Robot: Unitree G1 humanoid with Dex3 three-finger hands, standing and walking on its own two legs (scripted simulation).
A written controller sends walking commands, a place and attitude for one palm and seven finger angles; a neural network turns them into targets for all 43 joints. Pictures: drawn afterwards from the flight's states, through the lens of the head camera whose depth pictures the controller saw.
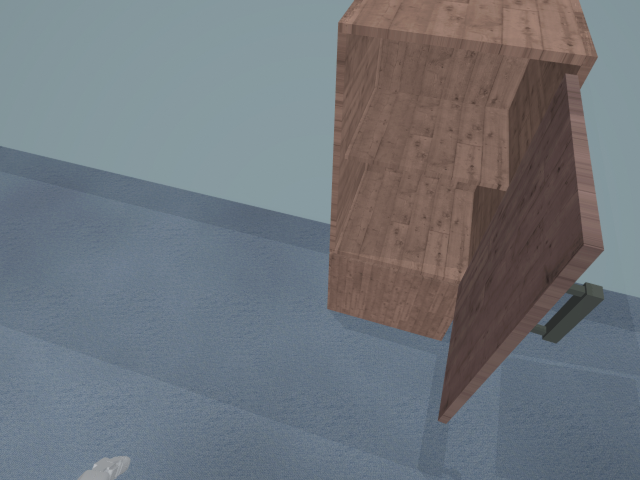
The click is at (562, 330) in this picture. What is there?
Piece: cupboard door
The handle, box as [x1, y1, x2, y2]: [530, 282, 603, 343]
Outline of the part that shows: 602,287 586,282 582,285 573,284 566,292 573,295 544,326 537,324 530,331 541,334 543,339 556,343 603,299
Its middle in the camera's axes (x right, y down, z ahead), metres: +0.31 +0.10 +0.52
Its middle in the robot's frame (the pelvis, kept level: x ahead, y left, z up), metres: +0.34 -0.29 +0.02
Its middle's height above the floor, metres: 0.79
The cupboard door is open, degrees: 88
